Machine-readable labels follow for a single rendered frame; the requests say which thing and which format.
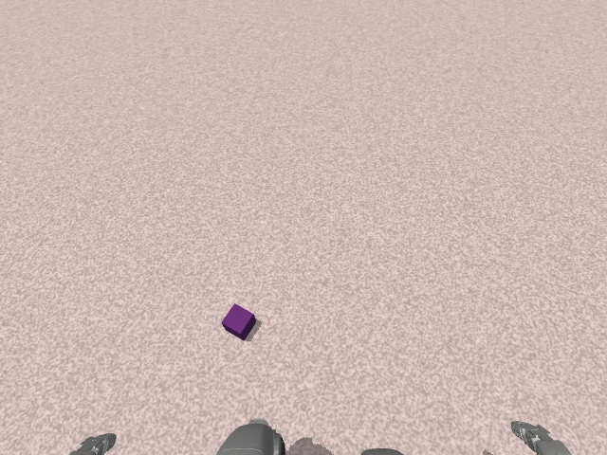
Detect right robot hand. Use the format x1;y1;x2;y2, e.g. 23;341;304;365
511;421;571;455

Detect cube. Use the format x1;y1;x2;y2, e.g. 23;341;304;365
221;304;257;341

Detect left robot hand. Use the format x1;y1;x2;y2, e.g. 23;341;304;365
69;433;117;455

